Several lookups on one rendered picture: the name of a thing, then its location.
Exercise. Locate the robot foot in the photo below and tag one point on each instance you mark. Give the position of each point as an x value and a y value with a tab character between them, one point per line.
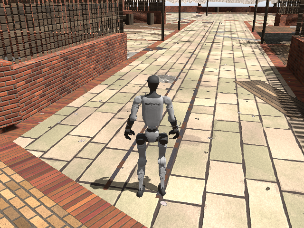
162	191
140	193

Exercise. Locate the right robot foot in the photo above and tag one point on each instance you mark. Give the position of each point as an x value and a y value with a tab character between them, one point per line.
162	191

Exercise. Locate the robot right forearm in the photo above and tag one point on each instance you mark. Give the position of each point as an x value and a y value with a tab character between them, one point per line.
174	125

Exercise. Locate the robot left hand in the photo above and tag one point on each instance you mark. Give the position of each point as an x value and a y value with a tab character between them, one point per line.
130	133

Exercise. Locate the robot left upper arm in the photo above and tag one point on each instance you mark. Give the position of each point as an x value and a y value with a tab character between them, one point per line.
135	107

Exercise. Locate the robot right hand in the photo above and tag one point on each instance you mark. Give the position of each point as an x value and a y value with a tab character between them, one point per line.
173	132

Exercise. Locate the robot right upper arm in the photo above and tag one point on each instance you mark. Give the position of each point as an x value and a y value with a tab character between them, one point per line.
169	107

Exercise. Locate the robot left forearm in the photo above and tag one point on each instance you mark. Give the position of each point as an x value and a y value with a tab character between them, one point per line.
129	124

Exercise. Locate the left robot foot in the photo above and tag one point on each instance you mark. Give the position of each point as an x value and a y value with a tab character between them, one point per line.
140	193

